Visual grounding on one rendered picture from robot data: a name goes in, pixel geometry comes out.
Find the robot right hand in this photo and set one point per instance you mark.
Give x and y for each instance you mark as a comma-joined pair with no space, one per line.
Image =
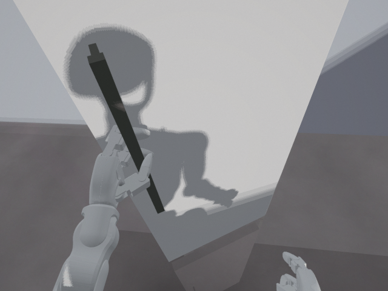
305,279

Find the fridge door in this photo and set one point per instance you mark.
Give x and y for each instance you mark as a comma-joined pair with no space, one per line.
222,86

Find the handle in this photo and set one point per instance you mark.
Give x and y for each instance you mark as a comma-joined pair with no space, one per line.
107,85

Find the left robot forearm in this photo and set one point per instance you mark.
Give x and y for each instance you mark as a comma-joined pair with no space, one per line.
94,240

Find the robot left hand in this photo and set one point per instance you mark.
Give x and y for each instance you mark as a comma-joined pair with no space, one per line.
108,173

